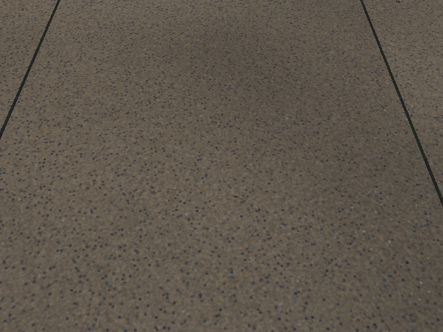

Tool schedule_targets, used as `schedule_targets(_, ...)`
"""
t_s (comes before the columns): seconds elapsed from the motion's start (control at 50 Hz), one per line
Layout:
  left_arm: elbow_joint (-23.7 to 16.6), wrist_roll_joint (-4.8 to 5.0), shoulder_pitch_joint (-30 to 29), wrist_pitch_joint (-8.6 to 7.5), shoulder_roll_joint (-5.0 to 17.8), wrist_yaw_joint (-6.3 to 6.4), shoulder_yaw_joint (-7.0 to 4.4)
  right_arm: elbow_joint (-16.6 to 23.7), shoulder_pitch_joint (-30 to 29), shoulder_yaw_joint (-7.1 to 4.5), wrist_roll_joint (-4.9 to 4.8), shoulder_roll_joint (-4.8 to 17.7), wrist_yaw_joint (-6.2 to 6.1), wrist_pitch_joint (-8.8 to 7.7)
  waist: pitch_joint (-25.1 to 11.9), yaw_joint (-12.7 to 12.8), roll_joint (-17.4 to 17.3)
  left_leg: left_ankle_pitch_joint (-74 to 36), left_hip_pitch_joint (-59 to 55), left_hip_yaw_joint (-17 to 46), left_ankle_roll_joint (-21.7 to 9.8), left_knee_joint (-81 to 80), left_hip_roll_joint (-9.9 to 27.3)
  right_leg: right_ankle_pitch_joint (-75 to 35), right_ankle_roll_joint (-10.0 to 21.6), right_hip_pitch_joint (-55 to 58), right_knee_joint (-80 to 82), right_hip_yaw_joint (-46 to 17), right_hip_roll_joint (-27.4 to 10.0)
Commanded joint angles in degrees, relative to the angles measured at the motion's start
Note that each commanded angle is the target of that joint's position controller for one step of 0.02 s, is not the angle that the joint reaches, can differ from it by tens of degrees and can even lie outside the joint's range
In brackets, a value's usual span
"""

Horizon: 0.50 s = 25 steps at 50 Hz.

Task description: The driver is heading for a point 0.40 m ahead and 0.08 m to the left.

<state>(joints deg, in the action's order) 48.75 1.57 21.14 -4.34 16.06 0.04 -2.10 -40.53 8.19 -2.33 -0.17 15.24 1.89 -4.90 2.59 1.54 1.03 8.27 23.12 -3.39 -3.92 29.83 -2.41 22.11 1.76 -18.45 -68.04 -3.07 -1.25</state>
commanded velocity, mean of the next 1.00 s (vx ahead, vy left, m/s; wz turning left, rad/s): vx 0.27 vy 0.00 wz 0.00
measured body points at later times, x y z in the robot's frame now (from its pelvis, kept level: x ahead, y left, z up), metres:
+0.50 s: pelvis +0.27 -0.05 +0.00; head +0.32 -0.06 +0.45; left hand +0.47 +0.19 -0.09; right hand +0.29 -0.33 -0.14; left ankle +0.12 +0.09 -0.66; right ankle +0.38 -0.15 -0.73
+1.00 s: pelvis +0.37 -0.03 +0.01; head +0.38 -0.02 +0.46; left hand +0.47 +0.22 -0.13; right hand +0.47 -0.29 -0.11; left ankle +0.39 +0.10 -0.73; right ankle +0.38 -0.15 -0.73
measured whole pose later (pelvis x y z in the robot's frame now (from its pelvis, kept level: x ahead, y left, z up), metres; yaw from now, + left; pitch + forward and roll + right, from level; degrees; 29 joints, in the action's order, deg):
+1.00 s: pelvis +0.37 -0.03 +0.01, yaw +0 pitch -1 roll -1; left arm 53.7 -0.8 9.8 -0.4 13.4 0.8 -0.9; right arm -52.2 11.0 -1.7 0.4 13.4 -1.5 -0.7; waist 1.0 0.3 0.5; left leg 14.6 14.4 1.1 1.2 29.6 1.9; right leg 14.1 0.6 -12.3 -27.0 2.5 0.5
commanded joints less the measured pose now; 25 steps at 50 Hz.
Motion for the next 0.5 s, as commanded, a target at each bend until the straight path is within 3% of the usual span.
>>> schedule_targets(0.02,-5.0,-0.50,-0.5,-0.85,5.6,0.26,-1.66,1.2,3.4,-1.66,0.95,5.5,0.01,-1.05,-4.6,-0.7,-4.9,1.9,-13.8,21.2,-9.9,-19.7,15.2,-6.6,0.2,-15.3,-1.2,-2.5,-6.7)
schedule_targets(0.06,-4.3,-0.74,0.9,0.40,3.9,0.50,-1.36,0.0,3.6,-1.77,0.36,5.5,0.22,-1.92,-3.7,0.6,-5.0,-1.4,-10.0,17.3,-11.0,-22.1,14.4,-7.7,-0.8,-13.9,1.4,-1.7,-7.3)
schedule_targets(0.14,-7.3,-1.68,-7.6,0.51,3.8,0.73,-1.20,-2.5,6.6,-2.28,0.15,7.8,-0.61,-1.98,0.1,-1.0,-3.4,-5.3,-10.2,12.4,-11.1,-24.5,13.5,-18.4,-2.8,-20.2,13.5,-1.1,-8.2)
schedule_targets(0.22,-9.4,-1.34,-16.1,-0.69,2.2,-0.28,-0.39,-4.2,10.4,-2.44,-0.55,9.6,-1.32,-1.11,1.0,-4.5,-2.8,-7.0,-12.5,7.7,-8.5,-24.1,11.7,-29.5,-2.7,-17.2,29.3,1.7,-5.5)
schedule_targets(0.3,-12.1,-0.65,-22.6,-1.27,2.7,-1.64,-0.25,-6.8,14.9,-2.55,-0.97,10.4,-1.48,0.14,2.1,-6.8,-3.1,-7.5,-20.8,8.6,-8.2,-21.0,14.7,-27.8,-1.6,-19.0,36.0,1.8,-4.0)
schedule_targets(0.36,-12.9,-1.20,-22.1,-1.76,4.1,-2.56,-0.72,-7.8,14.7,-2.67,-0.74,10.8,-2.01,1.49,0.7,-5.1,-4.6,-19.6,-26.5,9.0,-6.1,-14.5,16.0,-21.7,0.5,-16.2,39.9,2.1,-2.1)
schedule_targets(0.38,-12.1,-1.57,-18.9,-1.95,5.2,-2.60,-1.25,-7.7,13.8,-2.77,-0.63,11.3,-2.22,1.88,-1.8,-3.1,-5.7,-28.5,-27.3,8.6,-4.9,-10.1,15.2,-20.8,1.5,-11.1,40.8,3.2,-0.4)
schedule_targets(0.4,-10.0,-2.09,-11.8,-2.23,7.0,-2.39,-2.24,-7.4,12.4,-2.54,-0.64,11.1,-2.42,2.21,-6.5,0.8,-5.4,-36.2,-26.3,6.7,-3.0,-1.6,12.4,-25.0,3.1,-1.1,43.2,4.9,1.5)
schedule_targets(0.42,-8.3,-2.84,-4.7,-2.36,10.5,-1.91,-3.21,-6.3,12.8,-1.66,0.15,9.2,-2.62,2.02,-13.8,3.2,-2.8,-29.3,-19.4,4.6,-0.4,9.8,8.9,-42.0,5.6,13.7,40.6,1.3,-3.6)
schedule_targets(0.44,-7.8,-3.96,0.3,-1.69,14.9,-1.39,-3.91,-5.8,19.8,0.32,1.44,3.5,-2.08,1.09,-23.3,1.6,10.0,3.3,2.6,2.5,4.0,31.6,1.4,-60.6,14.9,38.3,35.6,-17.5,-19.6)
schedule_targets(0.46,-7.0,-2.78,3.2,-0.79,11.6,-1.51,-3.31,-8.1,23.3,0.39,0.29,4.2,-1.71,0.55,-31.4,2.9,13.2,31.4,9.4,10.2,5.3,42.7,-2.6,-59.8,19.8,43.1,39.5,-29.7,-24.6)
schedule_targets(0.48,-7.5,-2.03,0.4,-0.13,9.2,-1.59,-2.57,-7.9,18.8,-1.25,-1.37,9.8,-1.63,0.60,-25.2,3.6,6.6,29.4,11.9,12.9,5.0,45.9,0.6,-54.3,16.9,35.7,41.6,-22.7,-21.5)
schedule_targets(0.5,-8.0,-1.69,-5.0,0.07,7.5,-1.45,-1.96,-6.2,13.5,-1.18,-1.78,9.3,-1.91,1.02,-17.1,1.9,4.3,25.9,14.0,9.8,5.1,43.5,3.4,-51.4,14.5,27.5,43.4,-16.1,-18.7)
